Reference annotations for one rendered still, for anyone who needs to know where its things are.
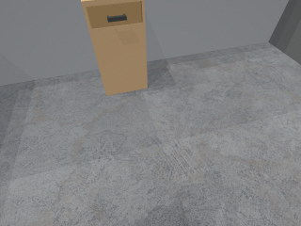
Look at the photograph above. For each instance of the handle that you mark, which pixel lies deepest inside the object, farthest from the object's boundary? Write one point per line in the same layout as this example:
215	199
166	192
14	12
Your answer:
117	18

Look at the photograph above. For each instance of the cabinet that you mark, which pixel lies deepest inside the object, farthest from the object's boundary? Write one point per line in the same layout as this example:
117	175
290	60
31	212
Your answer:
120	50

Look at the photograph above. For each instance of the drawer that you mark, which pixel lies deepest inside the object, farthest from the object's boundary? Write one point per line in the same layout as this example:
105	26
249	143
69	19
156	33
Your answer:
98	14

